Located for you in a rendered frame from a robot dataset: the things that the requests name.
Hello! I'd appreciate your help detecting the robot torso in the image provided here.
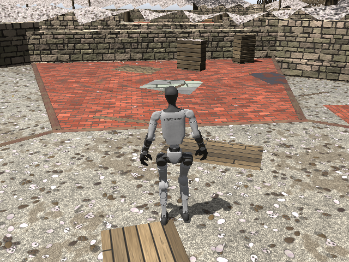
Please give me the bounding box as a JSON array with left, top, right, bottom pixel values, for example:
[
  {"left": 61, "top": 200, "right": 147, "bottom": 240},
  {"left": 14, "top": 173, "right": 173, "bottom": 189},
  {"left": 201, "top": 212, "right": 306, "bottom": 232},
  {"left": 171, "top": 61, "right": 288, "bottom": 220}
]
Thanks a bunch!
[{"left": 160, "top": 107, "right": 185, "bottom": 164}]

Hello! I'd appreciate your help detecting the robot left upper arm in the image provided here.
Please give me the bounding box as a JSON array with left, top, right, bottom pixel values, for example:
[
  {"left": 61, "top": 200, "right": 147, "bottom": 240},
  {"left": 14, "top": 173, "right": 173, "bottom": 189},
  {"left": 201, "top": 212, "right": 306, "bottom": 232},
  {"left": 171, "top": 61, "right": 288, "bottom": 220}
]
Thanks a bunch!
[{"left": 147, "top": 111, "right": 161, "bottom": 141}]

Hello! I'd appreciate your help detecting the robot right hand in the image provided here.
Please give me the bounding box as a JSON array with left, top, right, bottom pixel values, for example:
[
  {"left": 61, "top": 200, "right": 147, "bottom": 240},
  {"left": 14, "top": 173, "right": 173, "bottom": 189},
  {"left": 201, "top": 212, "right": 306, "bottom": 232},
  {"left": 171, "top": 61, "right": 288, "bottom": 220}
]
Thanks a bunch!
[{"left": 195, "top": 149, "right": 208, "bottom": 160}]

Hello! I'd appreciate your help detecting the robot right forearm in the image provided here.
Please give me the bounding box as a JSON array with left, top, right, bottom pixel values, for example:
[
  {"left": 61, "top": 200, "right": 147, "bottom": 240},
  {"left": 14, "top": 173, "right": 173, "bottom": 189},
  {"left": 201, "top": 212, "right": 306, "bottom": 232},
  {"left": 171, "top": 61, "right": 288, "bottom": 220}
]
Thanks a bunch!
[{"left": 195, "top": 130, "right": 206, "bottom": 151}]

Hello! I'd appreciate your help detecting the right robot shin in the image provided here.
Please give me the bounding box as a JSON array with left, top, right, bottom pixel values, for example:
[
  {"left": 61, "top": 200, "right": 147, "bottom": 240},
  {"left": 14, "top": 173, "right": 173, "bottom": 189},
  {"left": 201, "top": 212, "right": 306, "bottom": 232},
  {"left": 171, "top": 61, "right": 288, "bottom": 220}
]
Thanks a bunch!
[{"left": 179, "top": 176, "right": 189, "bottom": 213}]

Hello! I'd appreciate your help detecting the robot left forearm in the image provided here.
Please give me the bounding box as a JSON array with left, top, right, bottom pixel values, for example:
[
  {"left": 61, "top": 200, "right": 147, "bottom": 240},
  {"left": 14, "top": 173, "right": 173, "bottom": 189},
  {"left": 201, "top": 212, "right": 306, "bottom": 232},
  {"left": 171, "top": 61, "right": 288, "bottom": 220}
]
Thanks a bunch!
[{"left": 141, "top": 133, "right": 152, "bottom": 155}]

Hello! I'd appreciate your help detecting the robot left hand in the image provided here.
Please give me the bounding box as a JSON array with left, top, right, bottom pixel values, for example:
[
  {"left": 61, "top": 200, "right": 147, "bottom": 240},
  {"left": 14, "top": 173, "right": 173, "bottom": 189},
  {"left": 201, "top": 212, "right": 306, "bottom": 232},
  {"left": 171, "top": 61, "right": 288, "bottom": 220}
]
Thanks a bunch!
[{"left": 140, "top": 153, "right": 152, "bottom": 166}]

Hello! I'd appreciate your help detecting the robot right upper arm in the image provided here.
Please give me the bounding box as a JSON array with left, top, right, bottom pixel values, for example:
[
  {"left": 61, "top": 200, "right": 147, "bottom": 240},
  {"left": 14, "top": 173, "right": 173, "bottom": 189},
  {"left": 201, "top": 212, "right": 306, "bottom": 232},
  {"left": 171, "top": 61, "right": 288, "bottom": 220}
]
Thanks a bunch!
[{"left": 184, "top": 109, "right": 200, "bottom": 139}]

